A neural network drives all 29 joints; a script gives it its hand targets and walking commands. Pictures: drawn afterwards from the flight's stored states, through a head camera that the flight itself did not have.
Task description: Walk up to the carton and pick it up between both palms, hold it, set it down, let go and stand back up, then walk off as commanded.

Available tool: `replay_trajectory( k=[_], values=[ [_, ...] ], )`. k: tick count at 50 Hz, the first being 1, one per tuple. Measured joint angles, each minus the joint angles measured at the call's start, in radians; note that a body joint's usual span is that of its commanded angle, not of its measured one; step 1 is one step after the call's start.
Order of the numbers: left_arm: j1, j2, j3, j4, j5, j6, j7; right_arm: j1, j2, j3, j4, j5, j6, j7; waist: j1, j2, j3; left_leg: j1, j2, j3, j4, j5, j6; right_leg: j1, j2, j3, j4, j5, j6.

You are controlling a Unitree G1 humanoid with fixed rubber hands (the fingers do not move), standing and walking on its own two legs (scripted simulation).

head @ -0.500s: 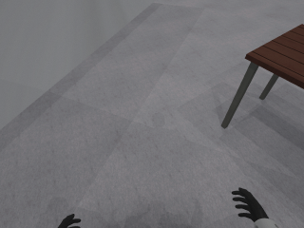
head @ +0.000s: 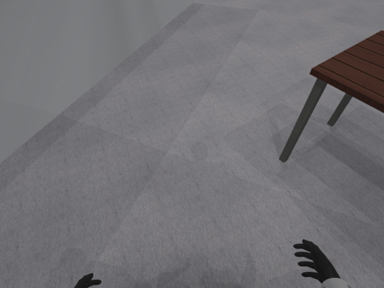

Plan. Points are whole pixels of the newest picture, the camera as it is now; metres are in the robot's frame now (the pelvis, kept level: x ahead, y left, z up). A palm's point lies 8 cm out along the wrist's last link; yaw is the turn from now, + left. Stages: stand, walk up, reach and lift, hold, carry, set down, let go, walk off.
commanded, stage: stand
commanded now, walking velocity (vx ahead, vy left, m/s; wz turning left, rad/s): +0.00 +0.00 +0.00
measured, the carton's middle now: out of the picture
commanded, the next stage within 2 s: walk up in 1.56 s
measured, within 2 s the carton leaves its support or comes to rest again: neither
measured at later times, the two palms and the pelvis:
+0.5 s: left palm out of the picture +0.10 +0.26 -0.11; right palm (328, 280) +0.14 -0.27 -0.07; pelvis +0.00 +0.00 +0.00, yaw +0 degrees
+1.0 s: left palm out of the picture +0.09 +0.26 -0.11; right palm (330, 283) +0.14 -0.27 -0.08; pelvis +0.00 +0.00 +0.00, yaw +0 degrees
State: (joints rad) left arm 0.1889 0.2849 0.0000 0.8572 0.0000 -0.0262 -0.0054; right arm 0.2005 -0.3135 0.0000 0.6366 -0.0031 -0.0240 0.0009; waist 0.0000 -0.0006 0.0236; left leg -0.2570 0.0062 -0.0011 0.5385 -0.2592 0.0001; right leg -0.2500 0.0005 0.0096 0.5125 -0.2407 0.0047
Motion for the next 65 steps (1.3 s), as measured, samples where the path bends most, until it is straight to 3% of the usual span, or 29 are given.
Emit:
replay_trajectory(
  k=[65],
  values=[
    [0.000, 0.000, 0.000, 0.059, 0.000, 0.003, 0.000, 0.000, -0.001, 0.000, 0.065, 0.003, 0.002, 0.000, 0.000, -0.001, 0.000, 0.023, 0.000, 0.000, -0.040, 0.015, 0.000, 0.023, 0.000, 0.000, -0.040, 0.015, 0.000]
  ],
)
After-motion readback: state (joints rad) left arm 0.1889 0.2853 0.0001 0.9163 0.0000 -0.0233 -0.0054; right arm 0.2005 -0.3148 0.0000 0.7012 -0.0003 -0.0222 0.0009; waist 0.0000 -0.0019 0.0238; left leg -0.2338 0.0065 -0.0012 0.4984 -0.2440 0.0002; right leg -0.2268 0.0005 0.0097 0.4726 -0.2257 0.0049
